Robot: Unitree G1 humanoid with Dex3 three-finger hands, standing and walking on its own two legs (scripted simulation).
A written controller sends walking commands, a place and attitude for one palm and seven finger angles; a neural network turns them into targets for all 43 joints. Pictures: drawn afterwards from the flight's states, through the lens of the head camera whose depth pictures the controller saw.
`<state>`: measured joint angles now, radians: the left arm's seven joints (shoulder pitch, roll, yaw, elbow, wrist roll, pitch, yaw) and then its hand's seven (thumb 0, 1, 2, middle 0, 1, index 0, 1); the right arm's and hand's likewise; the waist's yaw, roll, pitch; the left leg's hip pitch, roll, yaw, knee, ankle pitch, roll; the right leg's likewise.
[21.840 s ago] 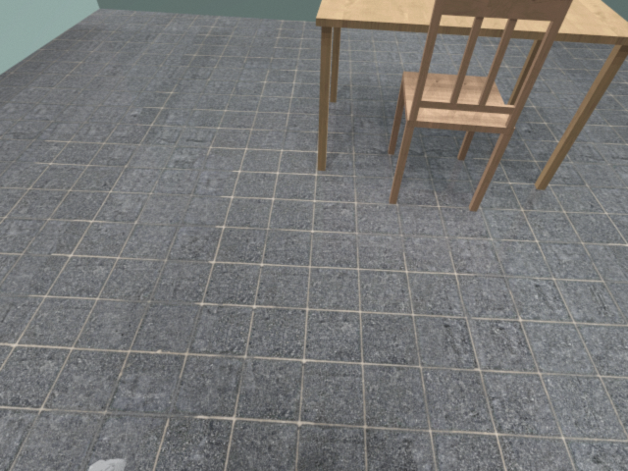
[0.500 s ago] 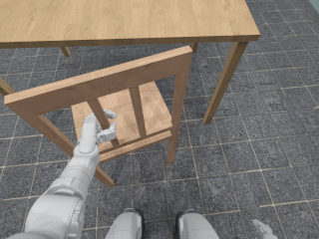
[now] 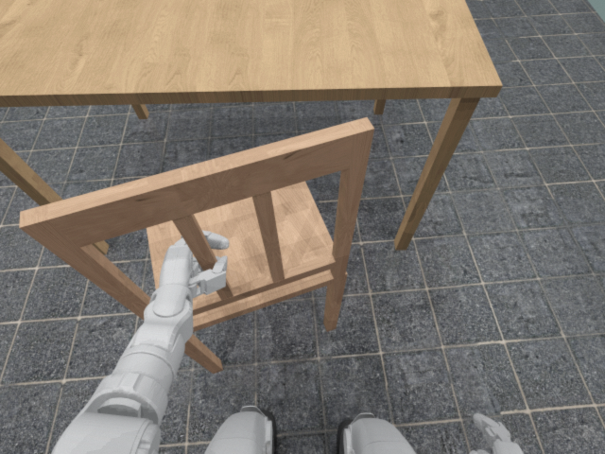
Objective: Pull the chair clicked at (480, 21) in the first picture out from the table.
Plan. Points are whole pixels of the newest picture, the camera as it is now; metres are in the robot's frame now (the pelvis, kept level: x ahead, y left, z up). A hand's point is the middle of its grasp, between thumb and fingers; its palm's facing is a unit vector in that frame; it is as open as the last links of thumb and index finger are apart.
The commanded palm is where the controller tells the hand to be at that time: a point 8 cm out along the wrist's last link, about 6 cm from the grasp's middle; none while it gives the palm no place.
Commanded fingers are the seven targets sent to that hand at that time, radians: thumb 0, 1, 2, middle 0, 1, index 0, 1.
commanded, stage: stop walking, hand still on the chair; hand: left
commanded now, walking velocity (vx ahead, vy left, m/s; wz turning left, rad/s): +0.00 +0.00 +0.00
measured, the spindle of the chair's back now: (208, 261) +0.39 +0.16 -0.07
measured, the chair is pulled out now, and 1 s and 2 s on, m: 0.16 0.18 0.18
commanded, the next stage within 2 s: open the thumb and straighten the fingers in 0.66 s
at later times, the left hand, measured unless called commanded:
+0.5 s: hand (220, 285) +0.34 +0.13 -0.05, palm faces +0.07 -0.98 -0.17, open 5.4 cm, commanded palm +0.32 +0.19 -0.03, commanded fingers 0.00 0.90 0.90 -0.50 -1.45 -0.50 -1.45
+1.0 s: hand (215, 279) +0.35 +0.14 -0.05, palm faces +0.03 -0.98 -0.18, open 7.7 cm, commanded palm +0.33 +0.19 -0.03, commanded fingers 0.00 -0.55 0.20 -0.43 -1.23 -0.43 -1.23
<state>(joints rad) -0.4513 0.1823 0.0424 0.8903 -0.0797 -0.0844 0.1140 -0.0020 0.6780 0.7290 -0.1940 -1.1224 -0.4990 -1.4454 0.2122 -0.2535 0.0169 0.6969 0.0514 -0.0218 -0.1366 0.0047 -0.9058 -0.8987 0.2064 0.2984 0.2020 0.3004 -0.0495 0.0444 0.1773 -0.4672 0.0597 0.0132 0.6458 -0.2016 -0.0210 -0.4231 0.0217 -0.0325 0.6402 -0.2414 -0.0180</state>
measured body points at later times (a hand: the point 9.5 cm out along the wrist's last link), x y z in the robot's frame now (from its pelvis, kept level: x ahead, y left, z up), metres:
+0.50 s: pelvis +0.07 +0.00 +0.02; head +0.09 -0.02 +0.47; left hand +0.33 +0.19 -0.04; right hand +0.23 -0.25 -0.09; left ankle +0.08 +0.13 -0.72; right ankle +0.06 -0.11 -0.72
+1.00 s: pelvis +0.08 +0.01 +0.00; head +0.10 +0.00 +0.45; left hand +0.34 +0.19 -0.03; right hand +0.22 -0.25 -0.10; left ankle +0.08 +0.13 -0.72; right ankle +0.06 -0.11 -0.72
